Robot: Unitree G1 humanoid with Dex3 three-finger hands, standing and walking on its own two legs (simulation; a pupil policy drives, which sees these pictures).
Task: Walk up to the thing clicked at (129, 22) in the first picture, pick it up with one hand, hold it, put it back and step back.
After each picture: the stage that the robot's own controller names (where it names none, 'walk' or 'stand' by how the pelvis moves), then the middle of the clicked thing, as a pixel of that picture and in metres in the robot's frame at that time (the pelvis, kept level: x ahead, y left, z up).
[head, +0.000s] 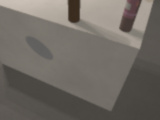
stand; (131, 8) +0.77 -0.23 +0.10
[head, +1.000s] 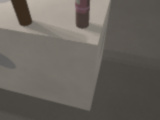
walk; (82, 2) +0.72 +0.05 +0.13
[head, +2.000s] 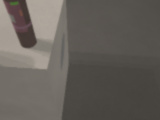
stand; (20, 18) +0.55 +0.25 +0.13
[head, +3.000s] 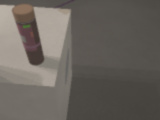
stand; (30, 38) +0.51 +0.23 +0.09
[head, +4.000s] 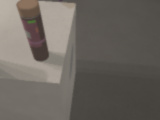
stand; (35, 34) +0.52 +0.20 +0.09
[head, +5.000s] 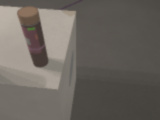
stand; (35, 40) +0.51 +0.21 +0.09
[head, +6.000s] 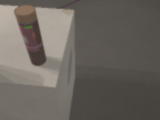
stand; (32, 39) +0.51 +0.22 +0.09
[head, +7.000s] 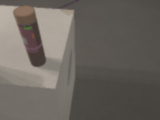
stand; (32, 40) +0.51 +0.22 +0.09
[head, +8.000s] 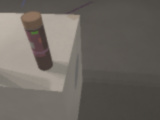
rise first; (39, 44) +0.50 +0.21 +0.10
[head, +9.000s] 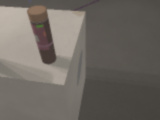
go down; (43, 38) +0.53 +0.21 +0.10
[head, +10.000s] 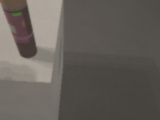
go down; (21, 27) +0.51 +0.20 +0.11
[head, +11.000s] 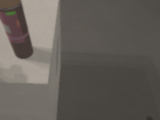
go down; (16, 27) +0.50 +0.20 +0.12
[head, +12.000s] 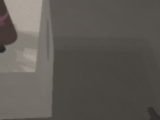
close in; out of the picture +0.51 +0.22 +0.15
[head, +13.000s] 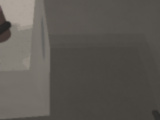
lift; out of the picture +0.53 +0.22 +0.16
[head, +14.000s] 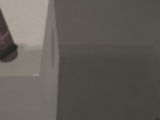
lift; out of the picture +0.46 +0.23 +0.15
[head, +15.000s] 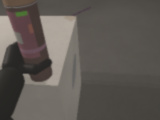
lift; (31, 39) +0.34 +0.15 +0.26
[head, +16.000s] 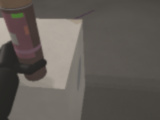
hold; (26, 39) +0.34 +0.17 +0.26
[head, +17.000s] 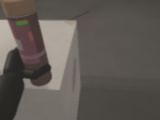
hold; (31, 45) +0.34 +0.15 +0.24
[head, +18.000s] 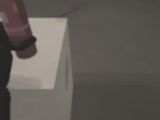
crouch; (15, 18) +0.42 +0.19 +0.28
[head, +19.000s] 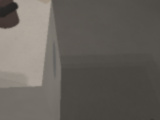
lower; out of the picture +0.52 +0.20 +0.28
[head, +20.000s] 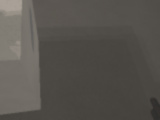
lower; out of the picture +0.56 +0.23 +0.18
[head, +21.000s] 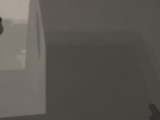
lower; out of the picture +0.54 +0.23 +0.16
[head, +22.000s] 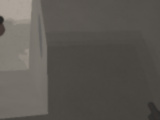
lower; out of the picture +0.54 +0.23 +0.16
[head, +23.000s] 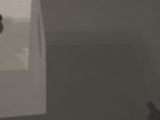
rest; out of the picture +0.54 +0.23 +0.16
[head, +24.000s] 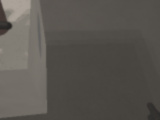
withdraw; out of the picture +0.55 +0.20 +0.16
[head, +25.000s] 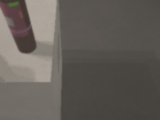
sink last; (18, 20) +0.51 +0.19 +0.14
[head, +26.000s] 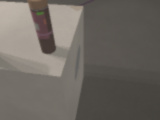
stand; (43, 27) +0.57 +0.21 +0.13
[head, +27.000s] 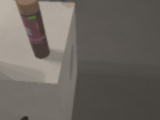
stand; (35, 30) +0.53 +0.20 +0.11
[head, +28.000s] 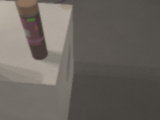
stand; (34, 32) +0.53 +0.21 +0.10
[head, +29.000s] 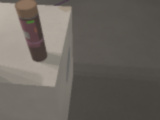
stand; (33, 34) +0.52 +0.21 +0.10
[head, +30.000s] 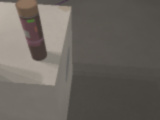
stand; (33, 33) +0.53 +0.21 +0.10
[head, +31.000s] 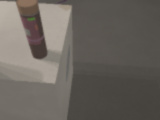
stand; (34, 31) +0.54 +0.21 +0.10
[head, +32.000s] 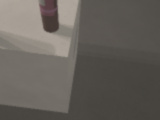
walk; (48, 2) +0.61 +0.15 +0.12
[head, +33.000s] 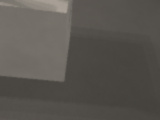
walk; out of the picture +0.90 +0.20 +0.11
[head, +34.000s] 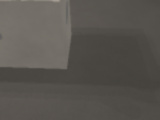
stand; out of the picture +1.21 +0.34 +0.11
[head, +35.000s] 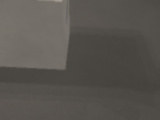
stand; out of the picture +1.18 +0.26 +0.10
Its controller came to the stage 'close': yes
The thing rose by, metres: 0.20
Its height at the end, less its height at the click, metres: +0.00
